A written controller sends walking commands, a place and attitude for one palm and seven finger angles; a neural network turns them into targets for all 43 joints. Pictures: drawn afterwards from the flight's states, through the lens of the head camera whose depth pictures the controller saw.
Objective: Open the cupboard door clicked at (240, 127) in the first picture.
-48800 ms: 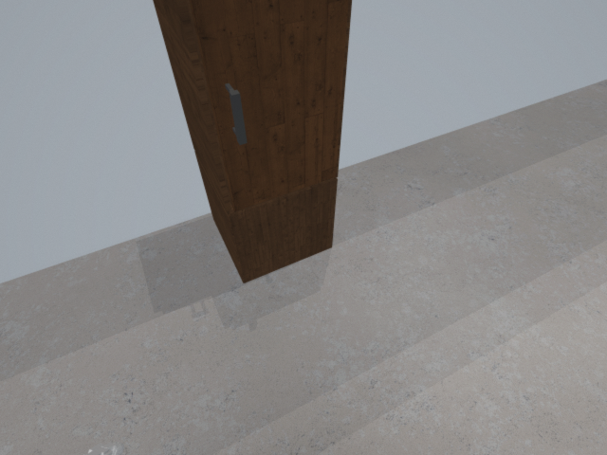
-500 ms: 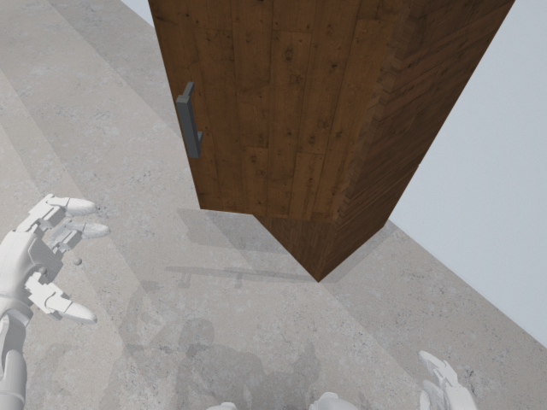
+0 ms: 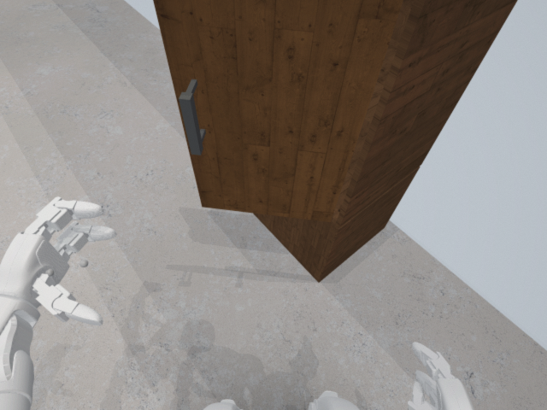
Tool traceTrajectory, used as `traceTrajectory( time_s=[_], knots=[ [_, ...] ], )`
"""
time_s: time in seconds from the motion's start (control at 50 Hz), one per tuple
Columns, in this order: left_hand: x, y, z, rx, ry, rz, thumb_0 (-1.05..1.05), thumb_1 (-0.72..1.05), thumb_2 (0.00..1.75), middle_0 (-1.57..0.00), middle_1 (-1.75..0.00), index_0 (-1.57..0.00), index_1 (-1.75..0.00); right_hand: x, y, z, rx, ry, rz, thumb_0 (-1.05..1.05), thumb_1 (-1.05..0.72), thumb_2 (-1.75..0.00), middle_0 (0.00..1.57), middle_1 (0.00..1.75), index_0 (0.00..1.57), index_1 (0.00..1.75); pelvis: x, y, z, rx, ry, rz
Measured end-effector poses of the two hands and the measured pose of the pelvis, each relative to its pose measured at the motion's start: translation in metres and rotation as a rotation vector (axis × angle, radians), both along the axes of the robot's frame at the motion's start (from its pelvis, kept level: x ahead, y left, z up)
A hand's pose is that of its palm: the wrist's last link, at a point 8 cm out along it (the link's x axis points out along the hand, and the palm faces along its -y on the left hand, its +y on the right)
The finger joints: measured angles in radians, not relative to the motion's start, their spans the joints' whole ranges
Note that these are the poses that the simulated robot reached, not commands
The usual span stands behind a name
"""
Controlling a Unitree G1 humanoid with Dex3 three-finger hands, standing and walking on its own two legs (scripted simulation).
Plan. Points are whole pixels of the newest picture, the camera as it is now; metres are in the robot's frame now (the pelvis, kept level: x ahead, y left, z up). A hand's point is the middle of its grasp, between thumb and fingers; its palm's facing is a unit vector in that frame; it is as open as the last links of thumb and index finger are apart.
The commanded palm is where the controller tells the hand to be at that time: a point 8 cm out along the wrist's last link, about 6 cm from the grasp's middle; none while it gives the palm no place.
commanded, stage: move the hooked fingers beside the handle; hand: left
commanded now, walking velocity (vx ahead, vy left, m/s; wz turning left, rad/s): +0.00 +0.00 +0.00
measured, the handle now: (195, 118) +0.61 +0.19 +0.04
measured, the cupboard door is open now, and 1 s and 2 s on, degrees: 43 43 43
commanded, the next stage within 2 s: none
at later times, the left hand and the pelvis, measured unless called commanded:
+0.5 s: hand (112, 208) +0.38 +0.27 +0.06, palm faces -0.05 -1.00 -0.01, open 14.0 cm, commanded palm +0.36 +0.32 +0.06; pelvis +0.00 +0.00 -0.01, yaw -1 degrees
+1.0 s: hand (130, 169) +0.45 +0.26 +0.06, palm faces -0.07 -1.00 +0.00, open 14.0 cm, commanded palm +0.45 +0.31 +0.05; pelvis +0.00 +0.00 -0.01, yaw -2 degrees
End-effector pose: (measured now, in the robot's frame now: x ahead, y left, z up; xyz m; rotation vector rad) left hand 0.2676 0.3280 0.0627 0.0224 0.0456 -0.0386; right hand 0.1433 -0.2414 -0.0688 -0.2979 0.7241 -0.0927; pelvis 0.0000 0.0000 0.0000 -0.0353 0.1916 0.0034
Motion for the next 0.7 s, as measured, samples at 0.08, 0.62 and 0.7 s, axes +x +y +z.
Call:
traceTrajectory(
  time_s=[0.08,0.62,0.7],
  knots=[
    [0.009,0.002,0.000,-0.005,-0.007,0.009,-0.01,-0.50,0.30,-0.30,-1.20,-0.30,-1.20,0.000,-0.001,-0.003,-0.012,0.011,0.004,0.01,-0.90,-0.90,0.20,0.30,0.20,0.30,-0.001,0.000,-0.002,-0.002,0.003,0.007],
    [0.114,-0.010,0.000,-0.012,-0.008,-0.031,-0.01,-0.50,0.30,-0.30,-1.20,-0.30,-1.20,-0.077,-0.026,-0.025,-0.051,0.299,-0.143,0.01,-0.91,-0.90,0.20,0.30,0.20,0.30,0.000,-0.001,-0.008,0.003,0.092,-0.023],
    [0.128,-0.012,-0.001,-0.016,0.002,-0.035,-0.01,-0.50,0.30,-0.30,-1.20,-0.30,-1.20,-0.086,-0.028,-0.026,-0.052,0.333,-0.165,0.01,-0.91,-0.90,0.20,0.30,0.20,0.30,0.001,0.000,-0.008,0.003,0.104,-0.028]
  ],
)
